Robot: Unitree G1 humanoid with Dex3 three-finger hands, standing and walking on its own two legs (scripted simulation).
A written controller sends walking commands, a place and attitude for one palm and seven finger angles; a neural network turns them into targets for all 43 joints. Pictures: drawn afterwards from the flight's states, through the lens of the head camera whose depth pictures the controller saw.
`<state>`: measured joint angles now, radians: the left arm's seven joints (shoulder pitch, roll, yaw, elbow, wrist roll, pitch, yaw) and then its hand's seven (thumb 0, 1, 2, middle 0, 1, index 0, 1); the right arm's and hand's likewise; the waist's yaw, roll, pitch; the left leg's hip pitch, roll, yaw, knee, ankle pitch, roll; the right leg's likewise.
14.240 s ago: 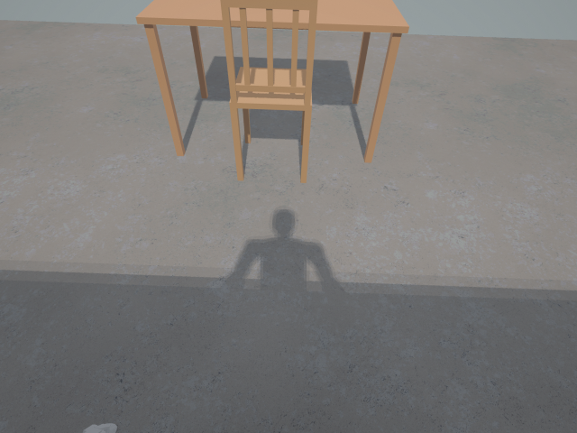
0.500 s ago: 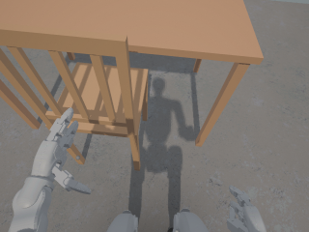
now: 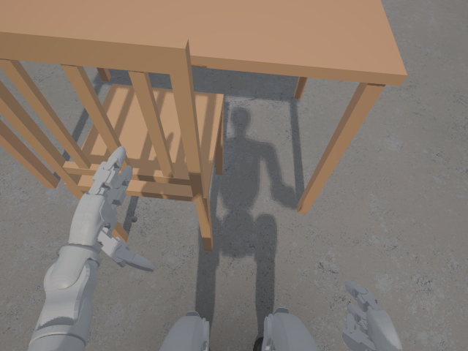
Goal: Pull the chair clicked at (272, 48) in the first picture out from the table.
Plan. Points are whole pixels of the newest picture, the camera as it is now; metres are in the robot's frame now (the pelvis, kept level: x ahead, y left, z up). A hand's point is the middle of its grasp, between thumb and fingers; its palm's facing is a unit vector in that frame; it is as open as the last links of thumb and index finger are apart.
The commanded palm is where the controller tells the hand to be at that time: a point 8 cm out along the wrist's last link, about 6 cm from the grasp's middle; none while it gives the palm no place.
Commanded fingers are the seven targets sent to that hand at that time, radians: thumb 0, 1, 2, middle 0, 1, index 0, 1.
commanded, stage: aim the fingers beside a spindle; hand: left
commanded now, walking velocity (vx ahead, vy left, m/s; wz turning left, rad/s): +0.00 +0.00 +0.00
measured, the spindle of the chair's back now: (104, 128) +0.51 +0.27 +0.03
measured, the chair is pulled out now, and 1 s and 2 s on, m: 0.00 0.00 0.00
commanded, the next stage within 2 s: push the fingers through the gap in 1.04 s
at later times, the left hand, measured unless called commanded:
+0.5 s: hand (148, 200) +0.36 +0.16 +0.01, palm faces -0.10 -0.99 -0.05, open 16.9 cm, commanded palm +0.34 +0.22 +0.01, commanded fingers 0.00 -0.50 0.30 -0.06 -0.08 -0.06 -0.08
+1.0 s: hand (145, 202) +0.36 +0.17 +0.02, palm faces -0.10 -0.99 -0.05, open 17.0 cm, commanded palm +0.33 +0.22 +0.01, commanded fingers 0.00 -0.50 0.30 -0.06 -0.08 -0.06 -0.08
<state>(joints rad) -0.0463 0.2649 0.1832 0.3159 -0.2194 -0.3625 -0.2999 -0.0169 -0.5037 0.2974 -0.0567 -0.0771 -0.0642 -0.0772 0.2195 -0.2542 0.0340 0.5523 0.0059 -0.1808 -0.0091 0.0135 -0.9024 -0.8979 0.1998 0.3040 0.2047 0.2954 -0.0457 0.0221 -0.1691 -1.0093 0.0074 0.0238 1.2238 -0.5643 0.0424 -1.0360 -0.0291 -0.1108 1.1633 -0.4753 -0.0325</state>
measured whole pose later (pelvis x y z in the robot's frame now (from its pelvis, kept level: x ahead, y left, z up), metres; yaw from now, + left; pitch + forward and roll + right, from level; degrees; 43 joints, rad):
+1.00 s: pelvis -0.01 +0.00 -0.01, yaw +0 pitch +22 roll -2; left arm -0.24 0.28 0.20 0.49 -0.19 -0.41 -0.27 -0.02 -0.50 0.30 -0.06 -0.08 -0.06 -0.08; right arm 0.21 -0.26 0.03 0.56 0.01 -0.10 -0.01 0.01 -0.90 -0.90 0.20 0.30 0.20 0.30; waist -0.06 0.01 -0.17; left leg -1.10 0.01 0.03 1.28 -0.57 0.04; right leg -1.13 -0.03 -0.11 1.22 -0.48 -0.04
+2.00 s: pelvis -0.01 +0.00 -0.02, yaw -1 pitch +25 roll -2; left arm -0.58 0.34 0.27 0.81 -0.13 -0.43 -0.23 -0.02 -0.50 0.30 -0.06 -0.08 -0.06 -0.08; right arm 0.26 -0.27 0.03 0.61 -0.01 -0.06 0.00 0.01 -0.90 -0.90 0.20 0.30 0.20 0.30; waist -0.12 0.02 -0.16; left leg -1.17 0.02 0.03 1.30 -0.57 0.05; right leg -1.20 -0.02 -0.10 1.23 -0.47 -0.03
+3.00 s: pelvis +0.00 +0.01 -0.02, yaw -2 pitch +27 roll -3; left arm -0.69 0.37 0.31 0.94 -0.10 -0.47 -0.21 -0.02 -0.50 0.30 -0.09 -0.18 -0.10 -0.18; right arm 0.28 -0.26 0.04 0.60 -0.03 0.03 0.03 0.01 -0.90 -0.90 0.20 0.30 0.20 0.30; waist -0.15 0.03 -0.17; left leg -1.18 0.02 0.04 1.29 -0.57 0.05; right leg -1.21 -0.01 -0.09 1.21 -0.46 -0.03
